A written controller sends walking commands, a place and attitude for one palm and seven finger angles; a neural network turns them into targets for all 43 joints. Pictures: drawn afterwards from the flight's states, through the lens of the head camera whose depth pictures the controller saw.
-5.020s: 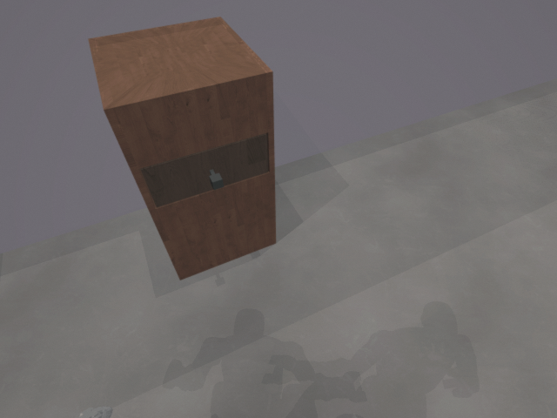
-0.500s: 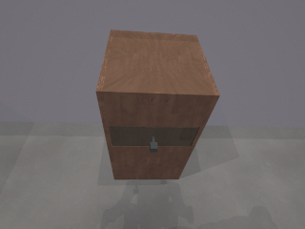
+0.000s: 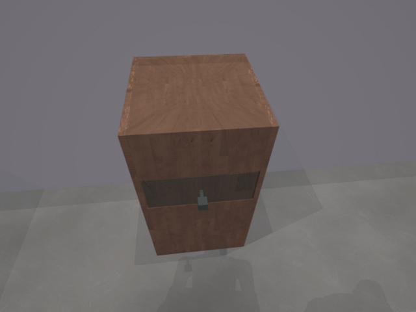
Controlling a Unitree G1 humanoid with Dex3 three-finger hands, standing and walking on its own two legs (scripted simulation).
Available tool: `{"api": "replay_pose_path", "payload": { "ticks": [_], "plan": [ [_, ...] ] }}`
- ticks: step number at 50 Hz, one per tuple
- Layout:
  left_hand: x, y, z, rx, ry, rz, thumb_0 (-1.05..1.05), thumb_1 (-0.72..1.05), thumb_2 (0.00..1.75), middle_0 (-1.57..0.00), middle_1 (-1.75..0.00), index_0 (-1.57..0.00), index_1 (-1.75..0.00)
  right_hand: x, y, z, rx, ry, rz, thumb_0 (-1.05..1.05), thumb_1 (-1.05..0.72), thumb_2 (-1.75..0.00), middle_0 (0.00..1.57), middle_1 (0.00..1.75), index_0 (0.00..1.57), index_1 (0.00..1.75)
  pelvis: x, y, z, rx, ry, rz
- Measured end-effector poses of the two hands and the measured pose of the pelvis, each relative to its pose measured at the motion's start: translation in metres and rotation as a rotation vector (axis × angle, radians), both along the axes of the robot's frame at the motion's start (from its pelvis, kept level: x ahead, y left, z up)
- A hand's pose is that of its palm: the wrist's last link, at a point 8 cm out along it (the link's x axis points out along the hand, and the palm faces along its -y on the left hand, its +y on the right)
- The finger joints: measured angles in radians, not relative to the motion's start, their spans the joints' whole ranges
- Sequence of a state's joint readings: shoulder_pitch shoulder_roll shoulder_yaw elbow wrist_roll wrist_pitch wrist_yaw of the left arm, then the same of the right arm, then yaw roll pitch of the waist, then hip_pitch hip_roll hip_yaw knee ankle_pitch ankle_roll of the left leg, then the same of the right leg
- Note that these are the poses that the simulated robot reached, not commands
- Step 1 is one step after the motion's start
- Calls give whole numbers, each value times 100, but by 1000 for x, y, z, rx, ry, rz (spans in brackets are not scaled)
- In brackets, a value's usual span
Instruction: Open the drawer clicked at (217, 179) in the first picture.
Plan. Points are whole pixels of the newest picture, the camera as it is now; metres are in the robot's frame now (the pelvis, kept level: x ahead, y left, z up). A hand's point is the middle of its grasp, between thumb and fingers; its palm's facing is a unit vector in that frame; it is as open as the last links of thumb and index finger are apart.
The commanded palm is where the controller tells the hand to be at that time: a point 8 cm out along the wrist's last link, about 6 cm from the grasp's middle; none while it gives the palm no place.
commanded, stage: come to a stop and stand still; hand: left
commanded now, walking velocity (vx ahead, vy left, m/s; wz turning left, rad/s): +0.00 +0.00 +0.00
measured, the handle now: (202, 199) +0.52 +0.04 -0.25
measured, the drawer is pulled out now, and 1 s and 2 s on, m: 0.00 0.00 0.00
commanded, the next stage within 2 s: look again from close up in 0.02 s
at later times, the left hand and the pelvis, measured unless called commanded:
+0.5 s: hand out of the picture +0.01 +0.18 -0.18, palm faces +0.02 -0.98 -0.20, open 7.4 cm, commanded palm none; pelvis +0.01 +0.01 -0.01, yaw +0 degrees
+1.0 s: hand out of the picture +0.01 +0.17 -0.19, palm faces +0.03 -0.98 -0.17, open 7.4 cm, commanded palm none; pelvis +0.02 +0.00 -0.01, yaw +2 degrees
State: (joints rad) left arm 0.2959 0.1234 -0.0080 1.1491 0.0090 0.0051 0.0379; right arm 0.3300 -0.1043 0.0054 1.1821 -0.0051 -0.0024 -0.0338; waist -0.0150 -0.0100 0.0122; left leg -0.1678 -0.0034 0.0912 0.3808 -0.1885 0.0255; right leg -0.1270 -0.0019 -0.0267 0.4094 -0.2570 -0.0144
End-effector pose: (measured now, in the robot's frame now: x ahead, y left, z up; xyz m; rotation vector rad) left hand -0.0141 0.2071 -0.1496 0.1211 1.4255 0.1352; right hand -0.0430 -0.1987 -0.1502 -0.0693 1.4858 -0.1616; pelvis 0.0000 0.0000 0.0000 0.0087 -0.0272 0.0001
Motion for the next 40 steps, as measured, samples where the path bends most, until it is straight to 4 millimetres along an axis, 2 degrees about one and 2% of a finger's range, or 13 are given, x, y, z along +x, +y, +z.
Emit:
{"api": "replay_pose_path", "payload": {
  "ticks": [6, 12, 18, 26, 40],
  "plan": [
    [-6, -3, 0, -8, 7, 10, 1, 92, 90, -20, -30, -20, -30, -7, -1, 1, -5, 17, 0, 0, -91, -90, 20, 30, 20, 30, -2, 0, 0, -2, 3, 3],
    [-10, 2, -4, 2, -10, -12, 0, 91, 90, -20, -30, -20, -30, 8, -3, -6, -6, -50, 39, 0, -91, -90, 20, 30, 20, 30, -6, 6, -8, -23, 17, 18],
    [-1, 15, -2, 24, -39, -8, 0, 91, 90, -20, -30, -20, -30, 33, 0, -10, -9, -117, 66, 1, -92, -90, 19, 30, 20, 30, -1, 12, -10, -14, 12, 14],
    [17, 25, 1, 37, -73, -11, 0, 91, 90, -20, -30, -20, -30, 53, -7, -6, -33, -148, 81, 1, -93, -90, 20, 30, 20, 30, 7, 15, -8, -5, 6, 5],
    [27, 24, -2, 21, -57, -22, 0, 91, 90, -20, -30, -20, -30, 67, -12, 2, -59, -140, 85, 0, -92, -90, 20, 30, 20, 30, 14, 13, -5, -4, 9, 1]
  ]
}}
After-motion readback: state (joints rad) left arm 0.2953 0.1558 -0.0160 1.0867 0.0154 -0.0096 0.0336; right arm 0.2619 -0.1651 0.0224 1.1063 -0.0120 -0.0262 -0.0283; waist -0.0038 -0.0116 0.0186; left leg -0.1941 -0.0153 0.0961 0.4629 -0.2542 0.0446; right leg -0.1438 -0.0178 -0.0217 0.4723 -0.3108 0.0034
